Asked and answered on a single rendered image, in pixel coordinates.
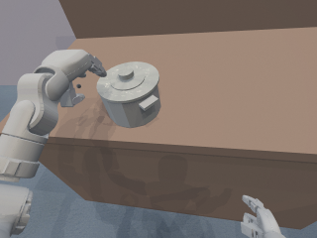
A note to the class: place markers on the left robot upper arm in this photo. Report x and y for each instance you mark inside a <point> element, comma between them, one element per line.
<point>15,207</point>

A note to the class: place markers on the pot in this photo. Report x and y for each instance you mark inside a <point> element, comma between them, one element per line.
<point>136,113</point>

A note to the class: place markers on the left robot hand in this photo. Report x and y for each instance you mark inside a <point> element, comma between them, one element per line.
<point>74,63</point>

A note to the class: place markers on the knob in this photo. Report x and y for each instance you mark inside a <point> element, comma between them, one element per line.
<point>125,73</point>

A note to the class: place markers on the robot left forearm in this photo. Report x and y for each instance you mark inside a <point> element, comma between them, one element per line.
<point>31,119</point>

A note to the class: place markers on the lid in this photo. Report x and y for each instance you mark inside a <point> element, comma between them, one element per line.
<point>113,89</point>

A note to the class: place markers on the right robot hand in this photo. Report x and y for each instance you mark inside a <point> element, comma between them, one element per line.
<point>257,227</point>

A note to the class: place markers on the table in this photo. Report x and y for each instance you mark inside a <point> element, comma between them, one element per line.
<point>238,108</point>

